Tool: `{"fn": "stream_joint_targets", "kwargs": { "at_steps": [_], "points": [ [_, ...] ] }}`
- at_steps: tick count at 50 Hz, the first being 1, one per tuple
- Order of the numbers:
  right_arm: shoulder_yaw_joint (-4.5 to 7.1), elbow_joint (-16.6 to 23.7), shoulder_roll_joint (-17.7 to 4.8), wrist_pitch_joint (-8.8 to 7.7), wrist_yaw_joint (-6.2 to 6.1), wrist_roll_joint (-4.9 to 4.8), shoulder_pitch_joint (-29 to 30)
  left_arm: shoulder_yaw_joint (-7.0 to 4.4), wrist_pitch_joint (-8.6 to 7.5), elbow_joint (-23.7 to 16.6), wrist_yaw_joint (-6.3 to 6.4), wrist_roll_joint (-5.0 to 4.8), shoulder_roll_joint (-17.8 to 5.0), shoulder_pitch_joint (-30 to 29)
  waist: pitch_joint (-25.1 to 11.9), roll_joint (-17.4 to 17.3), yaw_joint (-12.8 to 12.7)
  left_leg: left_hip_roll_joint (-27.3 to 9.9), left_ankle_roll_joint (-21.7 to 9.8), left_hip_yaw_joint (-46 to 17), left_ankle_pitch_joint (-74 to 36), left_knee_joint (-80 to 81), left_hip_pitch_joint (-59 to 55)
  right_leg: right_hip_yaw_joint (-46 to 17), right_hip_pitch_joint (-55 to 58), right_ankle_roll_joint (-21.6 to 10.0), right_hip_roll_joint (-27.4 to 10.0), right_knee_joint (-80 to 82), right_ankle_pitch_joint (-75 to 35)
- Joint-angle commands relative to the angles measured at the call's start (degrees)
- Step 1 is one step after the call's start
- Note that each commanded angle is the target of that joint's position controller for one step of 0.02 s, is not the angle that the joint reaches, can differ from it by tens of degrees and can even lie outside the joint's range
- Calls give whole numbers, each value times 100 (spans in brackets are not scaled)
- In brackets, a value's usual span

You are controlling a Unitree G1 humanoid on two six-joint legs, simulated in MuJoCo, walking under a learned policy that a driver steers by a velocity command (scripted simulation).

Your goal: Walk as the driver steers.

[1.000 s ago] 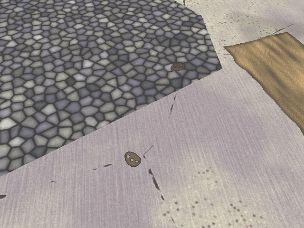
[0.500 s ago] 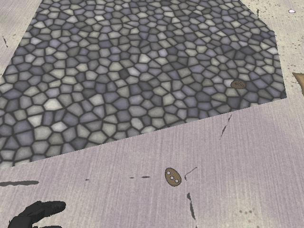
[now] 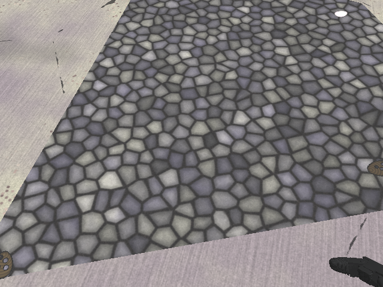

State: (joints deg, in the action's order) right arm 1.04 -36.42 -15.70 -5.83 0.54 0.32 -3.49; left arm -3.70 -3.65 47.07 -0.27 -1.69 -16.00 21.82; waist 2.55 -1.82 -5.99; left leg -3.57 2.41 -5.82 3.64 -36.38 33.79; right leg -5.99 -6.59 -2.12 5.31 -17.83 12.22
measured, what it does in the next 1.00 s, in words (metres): walks ahead, turning right: left foot, then right foot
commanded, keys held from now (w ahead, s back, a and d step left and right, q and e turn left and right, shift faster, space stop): w+e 0.80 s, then w+q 0.10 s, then q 0.10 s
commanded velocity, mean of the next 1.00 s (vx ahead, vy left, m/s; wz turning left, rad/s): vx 0.49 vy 0.00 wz -0.47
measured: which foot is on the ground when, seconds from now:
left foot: up 0.00-0.08, down 0.10-0.60, up 0.62-1.00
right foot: down 0.00-0.10, up 0.12-0.60, down 0.62-1.00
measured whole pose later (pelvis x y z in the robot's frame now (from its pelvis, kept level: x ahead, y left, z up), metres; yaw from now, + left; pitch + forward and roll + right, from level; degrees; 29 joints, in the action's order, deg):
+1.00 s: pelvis +0.50 -0.12 +0.00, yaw -30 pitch +1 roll -1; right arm 1.9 -39.9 -16.8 -5.7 1.6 0.2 -5.4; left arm -2.4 -3.3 42.8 0.1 -0.1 -16.1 17.6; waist 2.4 -3.0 -3.9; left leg -4.7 1.4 -2.3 -8.6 -33.6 36.8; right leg -4.3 -3.0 -5.1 6.7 -17.5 15.0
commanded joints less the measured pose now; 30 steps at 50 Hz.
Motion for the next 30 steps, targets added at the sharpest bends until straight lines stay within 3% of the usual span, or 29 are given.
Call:
{"fn": "stream_joint_targets", "kwargs": {
  "at_steps": [1,3,4,5,6,7,8,9,10,11,12,14,19,22,26,28,29,30],
  "points": [
    [190,414,-579,-91,10,-75,129,-249,-29,-445,61,-59,-1036,-201,-181,612,330,268,27,106,-472,535,-1315,-1272,-838,-849,-1333,380,-310],
    [277,398,-705,-114,-3,-101,-61,-245,23,-460,70,-26,-1001,-183,-238,668,526,268,-112,144,-137,775,-1777,-1464,-765,-674,-1330,-64,-75],
    [345,308,-785,-120,-26,-93,-423,-204,40,-476,68,5,-863,-167,-364,675,726,239,-237,201,76,920,-2325,-1431,-883,-545,-1168,-454,-85],
    [439,235,-996,-136,-67,-40,-1047,-105,28,-537,49,58,-582,-180,-775,476,1055,-206,-482,-150,381,1021,-3237,-1157,-1197,-340,-842,-1490,21],
    [525,146,-1377,-88,-112,1,-1891,46,13,-656,50,218,-98,40,-1589,-655,1222,-1394,-827,-1371,624,1042,-4524,-472,-2004,-60,-338,-3412,1701],
    [592,-27,-1645,-4,-27,61,-2039,55,-49,-880,54,-72,-175,585,-1830,-2271,882,-2269,-1581,-3993,2442,1896,-5077,-118,-3601,53,-169,-4879,2364],
    [474,79,-1070,-12,7,15,-1715,-81,-11,-710,98,-153,-732,348,-1146,-1145,983,-1972,-1451,-3715,3116,2140,-4554,-352,-3943,124,-534,-5491,1797],
    [391,86,-786,-10,0,-9,-1471,-134,27,-768,89,-106,-875,-121,-633,-705,1012,-1718,-1259,-2649,2494,2103,-4045,-235,-3991,137,-678,-5541,1250],
    [337,91,-639,-17,12,34,-1194,-135,71,-745,89,-48,-783,-251,-454,-356,880,-1435,-1175,-1926,1591,2158,-3567,-185,-3723,194,-859,-5409,844],
    [305,37,-487,-16,15,55,-1024,-155,102,-785,77,16,-719,-424,-232,-301,814,-1159,-1099,-1346,969,2280,-3249,-174,-3598,197,-977,-5119,602],
    [322,-11,-550,-39,-5,82,-958,-151,137,-847,38,-6,-617,-395,-208,-596,690,-1131,-1112,-990,604,2399,-3011,-120,-3365,233,-1092,-5007,424],
    [357,-121,-541,-99,-18,36,-1005,-118,198,-924,-9,-3,-451,-526,-180,-521,689,-1077,-1208,-499,-12,2565,-2909,-13,-3323,295,-1132,-4810,233],
    [474,-371,-842,-68,-76,0,-1119,-25,207,-1195,-121,43,-263,-1185,-50,-169,798,-1133,-1278,397,-699,2763,-3116,118,-3484,338,-1164,-3388,-713],
    [518,-505,-1010,-10,-111,-45,-1248,26,164,-1361,-233,47,-226,-1739,114,-97,976,-1122,-1187,883,-753,2802,-3160,420,-3235,237,-1085,-2553,-1251],
    [584,-698,-1197,98,-115,-159,-1474,9,167,-1624,-338,29,-335,-2218,246,-118,1012,-1273,-1016,1268,-1371,2526,-3664,717,-3083,-48,-946,-1960,-889],
    [636,-711,-1372,168,-141,-201,-1453,-81,199,-1669,-352,57,-514,-2053,-18,-291,794,-1260,-896,1509,-3190,1840,-3853,1037,-2484,-287,-612,-1857,-334],
    [659,-706,-1454,212,-158,-226,-1437,-178,226,-1599,-337,64,-685,-1635,-316,-353,521,-1208,-829,1628,-4073,1126,-3838,1194,-1855,-437,-374,-1806,-115],
    [637,-675,-1424,246,-177,-253,-1364,-338,254,-1379,-289,45,-936,-765,-775,-256,16,-1033,-671,1810,-4235,3,-3429,1255,-609,-649,-132,-1460,-407]
  ]
}}
Velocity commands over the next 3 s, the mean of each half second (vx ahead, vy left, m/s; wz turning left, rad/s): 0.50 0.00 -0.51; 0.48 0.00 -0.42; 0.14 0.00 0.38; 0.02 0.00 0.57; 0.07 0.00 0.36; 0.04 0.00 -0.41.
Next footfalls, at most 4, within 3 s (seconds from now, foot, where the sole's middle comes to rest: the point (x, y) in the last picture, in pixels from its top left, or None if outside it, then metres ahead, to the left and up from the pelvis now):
0.10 left None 0.23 0.15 -0.78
0.62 right None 0.44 -0.17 -0.78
1.10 left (257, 206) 0.78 -0.14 -0.78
1.54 right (314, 233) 0.69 -0.35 -0.78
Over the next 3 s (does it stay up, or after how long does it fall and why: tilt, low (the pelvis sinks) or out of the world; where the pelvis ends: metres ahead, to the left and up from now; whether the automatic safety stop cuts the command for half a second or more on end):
stays up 0.70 -0.18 0.00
